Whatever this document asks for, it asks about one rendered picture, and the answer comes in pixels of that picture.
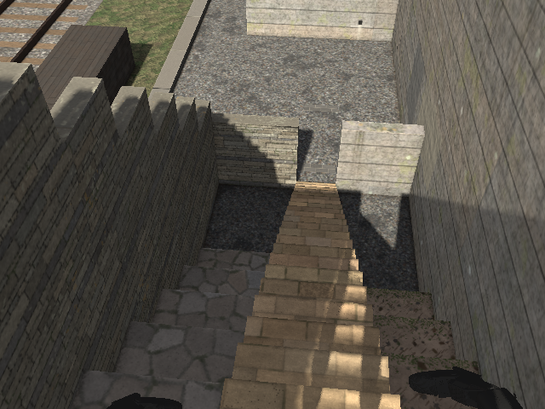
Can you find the robot right hand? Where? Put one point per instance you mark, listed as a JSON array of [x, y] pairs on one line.
[[464, 387]]

